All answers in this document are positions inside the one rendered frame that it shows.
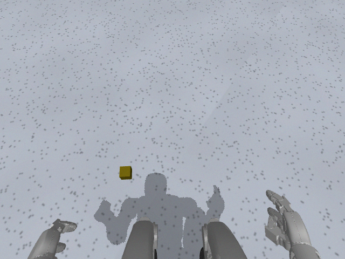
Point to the cube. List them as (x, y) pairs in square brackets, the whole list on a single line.
[(125, 172)]

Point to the right robot arm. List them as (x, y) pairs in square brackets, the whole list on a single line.
[(303, 251)]

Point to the right robot hand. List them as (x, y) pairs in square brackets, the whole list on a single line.
[(290, 229)]

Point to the left robot hand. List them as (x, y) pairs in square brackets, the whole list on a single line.
[(48, 243)]

